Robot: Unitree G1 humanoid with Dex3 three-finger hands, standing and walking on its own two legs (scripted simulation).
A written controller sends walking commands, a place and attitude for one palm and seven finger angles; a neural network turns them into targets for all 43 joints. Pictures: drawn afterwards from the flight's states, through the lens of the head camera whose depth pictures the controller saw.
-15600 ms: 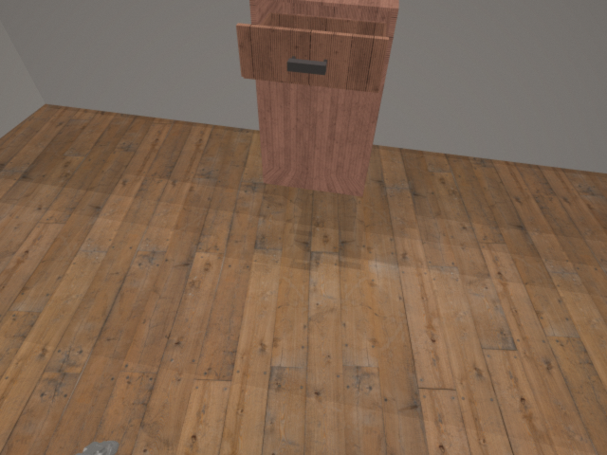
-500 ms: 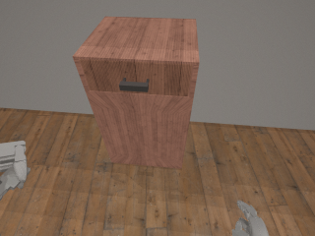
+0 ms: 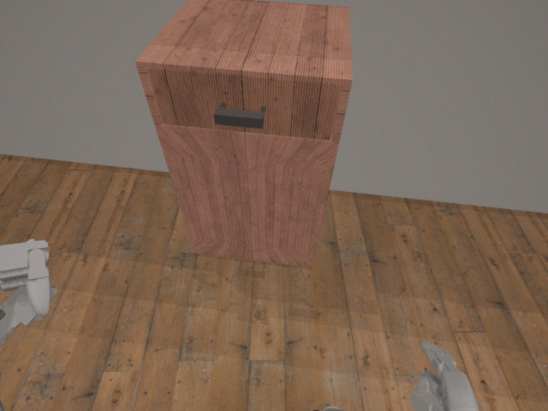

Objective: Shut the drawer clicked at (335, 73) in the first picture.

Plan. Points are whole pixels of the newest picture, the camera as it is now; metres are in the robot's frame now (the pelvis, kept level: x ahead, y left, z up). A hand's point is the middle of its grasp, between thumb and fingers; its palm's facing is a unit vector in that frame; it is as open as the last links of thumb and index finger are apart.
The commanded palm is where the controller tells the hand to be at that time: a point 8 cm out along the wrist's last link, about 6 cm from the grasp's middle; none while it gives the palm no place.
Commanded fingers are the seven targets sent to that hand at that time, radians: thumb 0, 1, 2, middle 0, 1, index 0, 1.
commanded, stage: step back with the hand held close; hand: left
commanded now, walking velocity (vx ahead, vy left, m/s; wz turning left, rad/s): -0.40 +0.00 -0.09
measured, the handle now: (241, 113) +0.76 +0.12 +0.00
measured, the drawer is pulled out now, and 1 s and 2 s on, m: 0.00 0.00 0.00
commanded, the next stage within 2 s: stop stepping back and stand still in 0.44 s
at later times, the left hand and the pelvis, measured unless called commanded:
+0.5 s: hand out of the picture +0.10 +0.26 +0.18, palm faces +0.32 -0.80 -0.51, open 3.2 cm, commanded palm +0.04 +0.29 +0.19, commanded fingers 0.00 0.90 0.90 -1.40 -1.60 -1.40 -1.60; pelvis -0.10 +0.01 +0.02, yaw -1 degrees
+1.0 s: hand out of the picture +0.01 +0.24 +0.17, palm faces +0.34 -0.82 -0.45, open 3.2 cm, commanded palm -0.04 +0.28 +0.19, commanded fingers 0.00 0.90 0.90 -1.40 -1.60 -1.40 -1.60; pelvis -0.19 +0.01 +0.01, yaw -4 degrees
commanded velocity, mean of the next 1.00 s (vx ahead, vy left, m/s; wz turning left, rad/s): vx -0.12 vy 0.02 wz -0.04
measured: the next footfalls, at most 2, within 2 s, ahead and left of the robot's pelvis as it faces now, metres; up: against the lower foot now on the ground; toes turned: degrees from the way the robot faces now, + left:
right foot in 0.14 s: +0.03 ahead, -0.12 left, +0.00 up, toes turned +4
left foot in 0.34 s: +0.02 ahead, +0.11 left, +0.00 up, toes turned +1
